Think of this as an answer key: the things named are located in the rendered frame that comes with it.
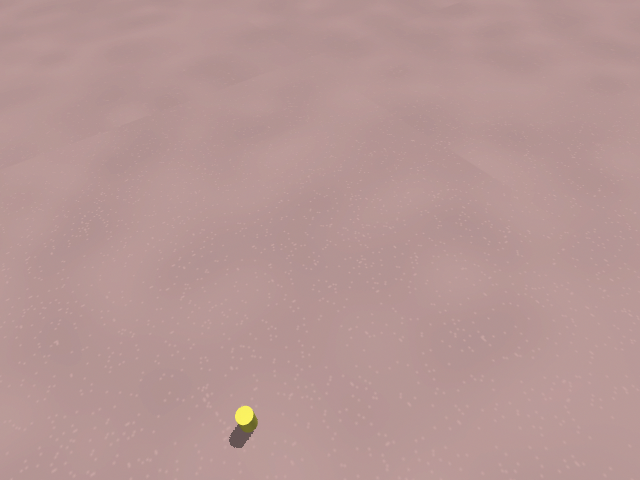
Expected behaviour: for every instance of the tin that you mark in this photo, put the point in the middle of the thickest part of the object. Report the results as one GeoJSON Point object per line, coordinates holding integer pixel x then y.
{"type": "Point", "coordinates": [246, 419]}

